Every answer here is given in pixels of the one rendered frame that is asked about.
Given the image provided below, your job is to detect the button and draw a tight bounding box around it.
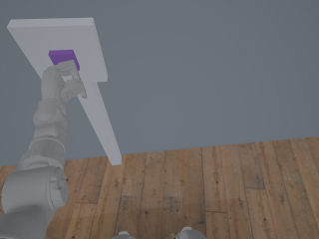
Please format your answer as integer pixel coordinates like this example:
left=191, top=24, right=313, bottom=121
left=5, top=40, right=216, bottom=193
left=48, top=50, right=80, bottom=71

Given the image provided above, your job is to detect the robot left hand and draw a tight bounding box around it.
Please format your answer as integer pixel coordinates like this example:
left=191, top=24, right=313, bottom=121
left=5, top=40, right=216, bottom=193
left=41, top=60, right=87, bottom=106

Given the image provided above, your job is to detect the right robot shin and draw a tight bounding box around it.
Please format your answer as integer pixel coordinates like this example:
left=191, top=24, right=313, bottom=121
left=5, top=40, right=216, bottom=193
left=180, top=226, right=192, bottom=232

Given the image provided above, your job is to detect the left robot upper arm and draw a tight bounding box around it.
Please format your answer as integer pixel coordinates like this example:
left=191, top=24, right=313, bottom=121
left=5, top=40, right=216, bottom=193
left=0, top=165, right=69, bottom=239

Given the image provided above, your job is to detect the left robot forearm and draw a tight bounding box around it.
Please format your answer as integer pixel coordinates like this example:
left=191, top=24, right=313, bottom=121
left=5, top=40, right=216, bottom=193
left=1, top=98, right=68, bottom=213

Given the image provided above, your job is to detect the right robot thigh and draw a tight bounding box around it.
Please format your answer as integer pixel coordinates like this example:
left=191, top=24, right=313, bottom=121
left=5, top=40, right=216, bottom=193
left=175, top=229, right=207, bottom=239

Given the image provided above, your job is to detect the panel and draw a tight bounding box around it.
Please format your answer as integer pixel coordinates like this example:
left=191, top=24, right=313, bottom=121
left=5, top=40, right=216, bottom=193
left=6, top=17, right=122, bottom=165

